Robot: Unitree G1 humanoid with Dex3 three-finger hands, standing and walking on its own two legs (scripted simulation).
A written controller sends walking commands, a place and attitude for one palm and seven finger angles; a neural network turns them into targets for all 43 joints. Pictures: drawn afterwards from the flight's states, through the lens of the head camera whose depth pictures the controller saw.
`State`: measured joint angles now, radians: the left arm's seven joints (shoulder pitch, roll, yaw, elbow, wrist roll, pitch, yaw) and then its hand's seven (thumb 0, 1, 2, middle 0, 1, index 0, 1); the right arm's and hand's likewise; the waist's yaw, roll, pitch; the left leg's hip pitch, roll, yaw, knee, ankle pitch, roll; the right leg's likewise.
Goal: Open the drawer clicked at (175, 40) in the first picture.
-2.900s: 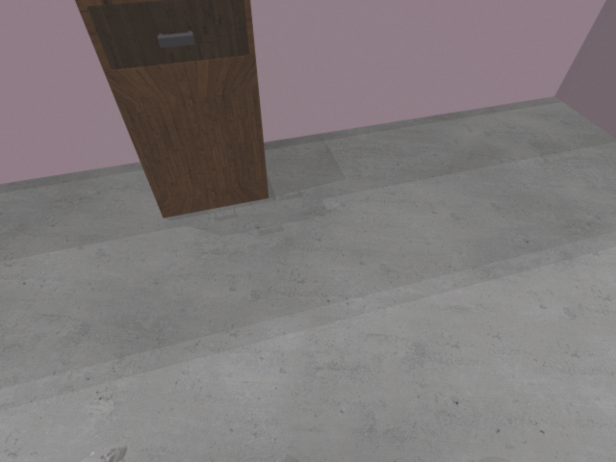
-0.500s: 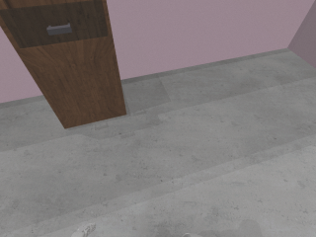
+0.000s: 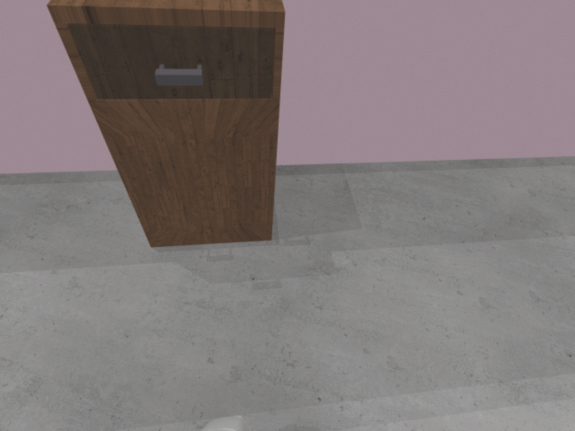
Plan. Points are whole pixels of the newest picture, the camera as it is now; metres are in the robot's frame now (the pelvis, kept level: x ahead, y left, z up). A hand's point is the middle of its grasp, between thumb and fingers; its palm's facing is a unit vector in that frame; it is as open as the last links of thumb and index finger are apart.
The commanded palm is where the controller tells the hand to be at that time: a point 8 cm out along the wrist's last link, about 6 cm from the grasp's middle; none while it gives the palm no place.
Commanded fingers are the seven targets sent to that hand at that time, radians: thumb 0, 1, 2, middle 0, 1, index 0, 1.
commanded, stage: turn to face it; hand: left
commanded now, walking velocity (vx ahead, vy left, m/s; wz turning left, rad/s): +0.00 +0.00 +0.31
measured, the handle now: (180, 72) +0.83 +0.35 +0.02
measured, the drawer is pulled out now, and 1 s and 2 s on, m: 0.00 0.00 0.00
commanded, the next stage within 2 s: take the last steps up to it in 0.44 s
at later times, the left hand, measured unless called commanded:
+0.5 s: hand out of the picture +0.13 +0.15 -0.15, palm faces +0.13 -0.96 -0.23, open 7.4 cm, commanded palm none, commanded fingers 0.00 0.90 0.90 -0.20 -0.30 -0.20 -0.30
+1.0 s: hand out of the picture +0.05 +0.20 -0.16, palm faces +0.26 -0.95 -0.17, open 7.4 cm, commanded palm none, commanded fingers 0.00 0.90 0.90 -0.20 -0.30 -0.20 -0.30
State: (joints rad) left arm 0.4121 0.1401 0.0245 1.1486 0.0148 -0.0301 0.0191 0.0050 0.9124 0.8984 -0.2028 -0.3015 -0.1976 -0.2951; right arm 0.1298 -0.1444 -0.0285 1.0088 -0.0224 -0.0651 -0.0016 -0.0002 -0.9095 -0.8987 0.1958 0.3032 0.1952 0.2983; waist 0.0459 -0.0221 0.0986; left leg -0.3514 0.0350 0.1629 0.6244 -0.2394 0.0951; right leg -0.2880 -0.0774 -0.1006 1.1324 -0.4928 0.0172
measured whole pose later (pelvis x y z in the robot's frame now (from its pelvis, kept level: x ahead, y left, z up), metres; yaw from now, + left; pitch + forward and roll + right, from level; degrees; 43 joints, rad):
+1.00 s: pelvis +0.10 +0.02 +0.02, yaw +12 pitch -1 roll +0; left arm 0.32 0.19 0.05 1.10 0.03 0.02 -0.01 0.01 0.91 0.90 -0.20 -0.30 -0.20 -0.29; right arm 0.34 -0.13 -0.03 1.08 -0.02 -0.05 -0.02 0.00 -0.91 -0.90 0.20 0.30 0.20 0.30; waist 0.01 -0.03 0.04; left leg -0.06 0.02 0.12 0.36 -0.27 0.03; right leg -0.48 -0.10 -0.08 1.00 -0.30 0.03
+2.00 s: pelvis +0.33 +0.03 +0.01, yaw +11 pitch -1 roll +0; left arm 0.23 0.18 0.06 1.06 0.02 0.06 0.03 0.00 0.91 0.90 -0.20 -0.30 -0.20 -0.30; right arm 0.10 -0.15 -0.04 1.04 -0.02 0.01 -0.05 -0.02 -0.94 -0.90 0.20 0.30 0.20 0.30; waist 0.02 -0.02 0.11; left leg -0.27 0.06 0.16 0.45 -0.15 0.03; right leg -0.41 -0.04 -0.02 0.98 -0.46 0.04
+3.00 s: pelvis +0.32 +0.02 +0.01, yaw +12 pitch +0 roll +1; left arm 0.25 0.15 0.01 1.11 0.02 0.01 0.03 0.00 0.91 0.90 -0.20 -0.30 -0.20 -0.30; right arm 0.15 -0.17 -0.02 1.06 -0.01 0.00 -0.04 -0.01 -0.93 -0.90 0.20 0.30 0.20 0.30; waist 0.03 0.01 0.04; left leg -0.14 0.00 0.07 0.45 -0.30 0.01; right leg -0.19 -0.05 -0.04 0.49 -0.28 0.02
